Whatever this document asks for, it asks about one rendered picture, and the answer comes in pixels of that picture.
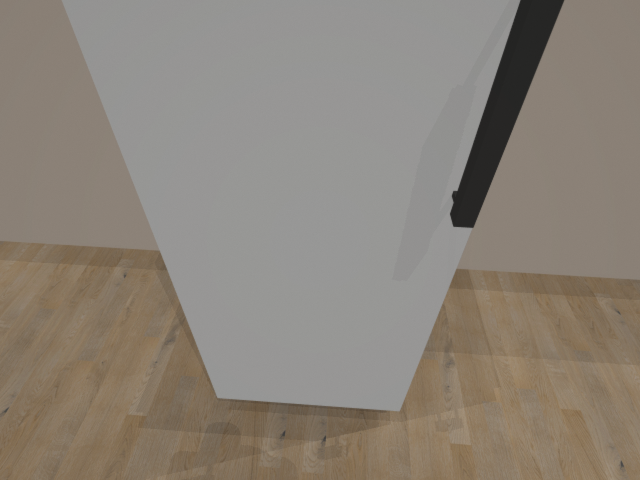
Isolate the fridge door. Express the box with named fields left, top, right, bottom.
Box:
left=62, top=0, right=520, bottom=411

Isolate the handle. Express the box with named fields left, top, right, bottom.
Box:
left=450, top=0, right=564, bottom=228

